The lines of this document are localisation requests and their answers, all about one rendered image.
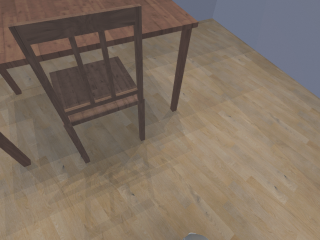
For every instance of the table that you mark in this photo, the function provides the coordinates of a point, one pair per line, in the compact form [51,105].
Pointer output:
[159,17]

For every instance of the chair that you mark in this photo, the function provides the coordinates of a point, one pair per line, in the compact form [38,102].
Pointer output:
[88,91]

